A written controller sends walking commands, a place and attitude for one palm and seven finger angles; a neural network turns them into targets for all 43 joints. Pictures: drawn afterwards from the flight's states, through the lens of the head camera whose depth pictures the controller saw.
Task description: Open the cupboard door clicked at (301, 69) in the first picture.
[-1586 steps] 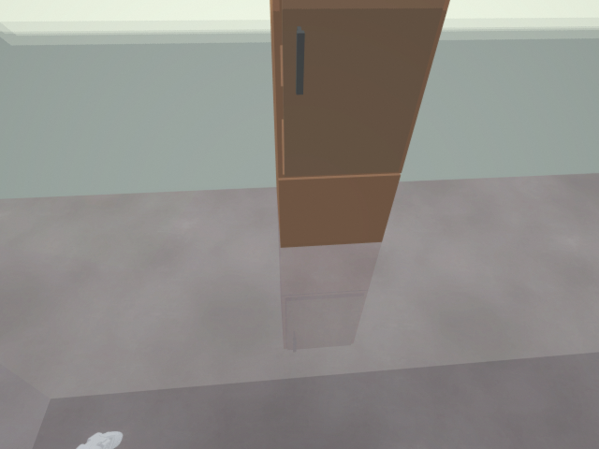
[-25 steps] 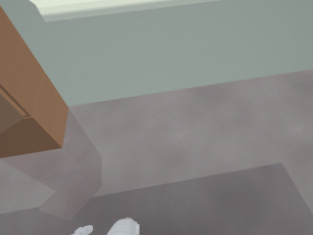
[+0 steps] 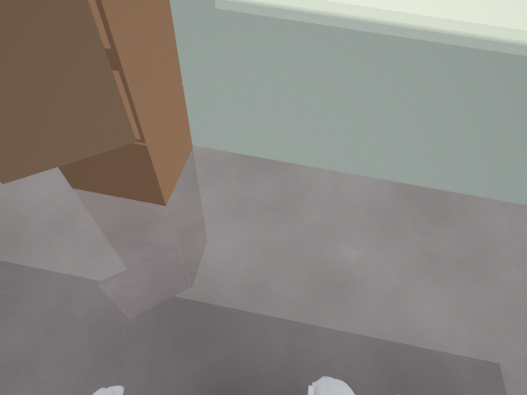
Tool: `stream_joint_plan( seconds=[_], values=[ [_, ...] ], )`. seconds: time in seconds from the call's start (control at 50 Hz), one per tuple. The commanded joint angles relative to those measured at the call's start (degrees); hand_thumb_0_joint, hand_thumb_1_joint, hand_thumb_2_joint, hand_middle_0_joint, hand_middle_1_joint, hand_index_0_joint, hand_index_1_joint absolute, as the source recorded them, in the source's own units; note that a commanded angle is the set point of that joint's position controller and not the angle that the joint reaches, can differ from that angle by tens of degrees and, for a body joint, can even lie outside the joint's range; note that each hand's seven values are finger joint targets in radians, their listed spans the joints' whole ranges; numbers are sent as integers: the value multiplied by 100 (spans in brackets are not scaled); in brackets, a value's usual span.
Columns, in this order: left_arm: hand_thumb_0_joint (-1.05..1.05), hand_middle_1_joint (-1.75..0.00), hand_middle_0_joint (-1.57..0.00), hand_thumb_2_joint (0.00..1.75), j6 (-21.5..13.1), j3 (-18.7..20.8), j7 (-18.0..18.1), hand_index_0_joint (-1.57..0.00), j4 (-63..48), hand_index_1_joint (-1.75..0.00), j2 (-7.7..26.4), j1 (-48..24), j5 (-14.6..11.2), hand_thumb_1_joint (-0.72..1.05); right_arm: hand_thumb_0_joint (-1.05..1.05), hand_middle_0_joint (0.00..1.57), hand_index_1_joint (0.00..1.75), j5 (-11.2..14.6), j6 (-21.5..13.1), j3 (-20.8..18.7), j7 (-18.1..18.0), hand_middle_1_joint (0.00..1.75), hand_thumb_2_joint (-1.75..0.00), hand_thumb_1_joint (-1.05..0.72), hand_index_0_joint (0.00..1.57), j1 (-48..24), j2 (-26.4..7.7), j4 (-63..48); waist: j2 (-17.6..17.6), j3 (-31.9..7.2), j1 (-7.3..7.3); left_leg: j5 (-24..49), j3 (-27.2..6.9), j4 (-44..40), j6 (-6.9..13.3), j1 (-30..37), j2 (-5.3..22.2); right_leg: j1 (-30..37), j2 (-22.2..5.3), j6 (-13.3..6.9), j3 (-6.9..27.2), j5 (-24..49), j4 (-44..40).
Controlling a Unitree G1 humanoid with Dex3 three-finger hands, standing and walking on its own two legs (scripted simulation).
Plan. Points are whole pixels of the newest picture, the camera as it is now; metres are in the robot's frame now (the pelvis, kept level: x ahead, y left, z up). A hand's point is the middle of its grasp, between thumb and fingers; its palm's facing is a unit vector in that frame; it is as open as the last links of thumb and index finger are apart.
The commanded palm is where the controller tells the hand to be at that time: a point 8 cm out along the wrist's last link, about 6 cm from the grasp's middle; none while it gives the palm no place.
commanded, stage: turn to face it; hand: left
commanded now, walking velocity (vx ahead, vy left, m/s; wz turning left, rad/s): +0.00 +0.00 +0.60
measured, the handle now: out of the picture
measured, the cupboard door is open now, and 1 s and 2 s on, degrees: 41 41 41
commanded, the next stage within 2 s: take the last steps up to it in 0.78 s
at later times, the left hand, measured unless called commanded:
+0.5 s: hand out of the picture +0.03 +0.14 -0.15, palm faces +0.33 -0.91 -0.26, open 7.3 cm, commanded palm none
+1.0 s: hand out of the picture -0.08 +0.18 -0.17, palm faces +0.52 -0.82 -0.22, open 7.3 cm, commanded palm none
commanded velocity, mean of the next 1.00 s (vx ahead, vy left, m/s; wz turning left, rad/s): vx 0.04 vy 0.02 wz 0.41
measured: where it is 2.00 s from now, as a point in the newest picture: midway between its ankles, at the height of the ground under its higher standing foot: (197, 394)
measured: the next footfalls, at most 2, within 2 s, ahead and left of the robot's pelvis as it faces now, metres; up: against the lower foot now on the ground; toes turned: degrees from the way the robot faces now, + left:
right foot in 0.22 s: +0.04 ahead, -0.15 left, +0.00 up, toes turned +8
left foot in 0.68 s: -0.01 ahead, +0.09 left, +0.00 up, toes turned +31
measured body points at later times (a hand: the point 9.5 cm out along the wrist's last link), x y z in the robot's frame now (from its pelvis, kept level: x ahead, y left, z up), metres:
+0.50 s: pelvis +0.00 -0.06 +0.00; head +0.05 -0.07 +0.45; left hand +0.01 +0.19 -0.13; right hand +0.14 -0.30 -0.16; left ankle -0.05 +0.09 -0.66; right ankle +0.00 -0.16 -0.74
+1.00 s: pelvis -0.02 -0.02 +0.00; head +0.00 +0.01 +0.45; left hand -0.11 +0.23 -0.15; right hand +0.17 -0.17 -0.14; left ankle -0.04 +0.07 -0.74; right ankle +0.03 -0.17 -0.68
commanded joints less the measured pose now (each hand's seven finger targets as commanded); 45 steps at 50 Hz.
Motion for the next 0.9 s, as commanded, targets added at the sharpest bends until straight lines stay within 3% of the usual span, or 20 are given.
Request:
stream_joint_plan(
  seconds=[0.0,0.08,0.12,0.16,0.18,0.2,0.22,0.24,0.26,0.28,0.32,0.56,0.62,0.64,0.66,0.68,0.7,0.72,0.78,0.88],
  values=[
    [0,-30,-20,90,-162,74,56,-20,-539,-30,344,-200,-21,90,0,20,30,-40,-110,-378,-67,30,-90,-90,20,293,-1246,-274,1005,-525,-226,626,-1735,-881,596,526,1450,-153,131,-4,-33,-186,-561],
    [0,-30,-20,90,-205,37,83,-20,-622,-30,269,-291,-69,90,0,20,30,-66,-75,-416,-79,30,-90,-90,20,361,-1228,-271,1127,-729,-249,1214,-2074,-593,605,458,1361,472,399,-110,-68,-478,-1534],
    [0,-30,-20,90,-231,39,106,-20,-575,-30,262,-46,-99,90,0,20,30,-58,-51,-443,-85,30,-90,-90,20,243,-1230,-312,1268,-856,-150,1522,-2206,-398,549,290,1255,1035,552,-177,-112,-378,-2221],
    [0,-30,-20,90,-303,73,138,-20,-480,-30,353,278,-110,90,0,20,30,-3,-44,-453,-81,30,-90,-90,20,113,-1134,-335,966,-974,47,1467,-2179,-47,301,-174,990,2028,583,-230,-129,450,-3453],
    [0,-30,-20,90,-357,127,170,-20,-431,-30,553,543,-96,90,0,20,30,42,-53,-430,-55,30,-90,-90,20,113,-948,-370,401,-1138,174,698,-1911,334,23,-816,696,2949,112,-336,238,821,-4192],
    [0,-30,-20,90,-395,223,222,-20,-416,-30,1030,633,-8,90,0,20,30,94,-67,-396,-29,30,-90,-90,20,181,-599,-445,-1146,-1127,218,-1184,-786,1519,-445,-1951,-87,3669,-1391,-839,1632,1120,-4577],
    [0,-30,-20,90,-378,172,230,-20,-459,-30,1128,481,10,90,0,20,30,30,-54,-417,-20,30,-90,-90,20,115,-761,-478,-1322,-866,176,-2402,-278,2952,-589,-2029,-238,2877,-2320,-1406,2053,2004,-4536],
    [0,-30,-20,90,-392,74,229,-20,-517,-30,832,211,-34,90,0,20,30,-27,-5,-424,20,30,-90,-90,20,204,-804,-345,-729,-641,-1,-2036,-446,3827,-590,-1960,-8,2504,-1952,-1468,1386,2447,-4376],
    [0,-30,-20,90,-417,58,258,-20,-542,-30,572,-75,-49,90,0,20,30,-19,67,-450,28,30,-90,-90,20,381,-754,-190,-1358,-637,-191,-1841,-455,4168,-639,-2002,152,2420,-1666,-1303,1042,2821,-4318],
    [0,-30,-20,90,-409,-2,224,-20,-585,-30,447,-186,-77,90,0,20,30,-23,112,-431,54,30,-90,-90,20,345,-762,-98,-1013,-412,-240,-1417,-265,4444,-727,-1962,238,2372,-1293,-1183,498,3261,-4151],
    [0,-30,-20,90,-441,-28,205,-20,-551,-30,383,-43,-87,90,0,20,30,-1,138,-369,98,30,-90,-90,20,258,-626,-91,-908,-382,-225,-1096,-59,4439,-799,-2024,300,2509,-1105,-1015,-96,3833,-4031],
    [0,-30,-20,90,-415,142,167,-20,-188,-30,754,809,49,90,0,20,30,38,61,-168,126,30,-90,-90,20,-609,-384,-284,-1157,-440,211,-1455,670,1767,-627,-958,327,2771,-1502,-1172,-612,4218,-3531],
    [0,-30,-20,90,-413,165,118,-20,-161,-30,865,591,-21,90,0,20,30,9,-26,-197,88,30,-90,-90,20,-63,-572,-164,-779,-660,-184,-305,834,318,-478,377,139,2151,-1313,-834,-991,3854,-2728],
    [0,-30,-20,90,-394,132,89,-20,-220,-30,732,533,-71,90,0,20,30,-19,-83,-275,67,30,-90,-90,20,320,-917,-72,-133,-983,-414,849,378,-130,-280,1388,615,1458,-1091,-557,-1198,2937,-1860],
    [0,-30,-20,90,-370,18,46,-20,-379,-30,310,485,-107,90,0,20,30,-56,-127,-429,28,30,-90,-90,20,674,-1525,-29,1632,-1261,-576,2807,-1686,-289,471,2241,2186,-42,-243,-168,-1233,-817,-534],
    [0,-30,-20,90,-270,-52,107,-20,-508,-30,238,157,-90,90,0,20,30,-13,-69,-440,-48,30,-90,-90,20,890,-1737,30,1522,-1296,-662,4001,-1968,-318,1014,1813,2689,-123,-104,-220,-464,-1912,63],
    [0,-30,-20,90,-205,-23,124,-20,-511,-30,327,116,-61,90,0,20,30,-30,-66,-382,-87,30,-90,-90,20,709,-1621,-13,971,-1015,-538,3496,-1534,-394,1078,1433,2663,-98,-199,-270,-238,-1698,333],
    [0,-30,-20,90,-161,-6,132,-20,-345,-30,256,60,-42,90,0,20,30,-40,-105,-328,-149,30,-90,-90,20,433,-1405,-70,1421,-877,-445,3045,-1393,-539,882,1077,2264,-100,-192,-234,-102,-1334,399],
    [0,-30,-20,90,-101,36,47,-20,-32,-30,305,405,-17,90,0,20,30,-39,-136,-196,-191,30,-90,-90,20,-142,-1074,-227,989,-458,-95,1721,-914,-859,612,430,1773,9,-89,-211,-2,-493,555],
    [0,-30,-20,90,-123,-8,39,-20,79,-30,130,583,-11,90,0,20,30,-20,-205,-161,-172,30,-90,-90,20,99,-942,-126,723,-606,-28,1271,-813,-989,610,598,1617,171,17,-162,-153,-184,-41]
  ],
)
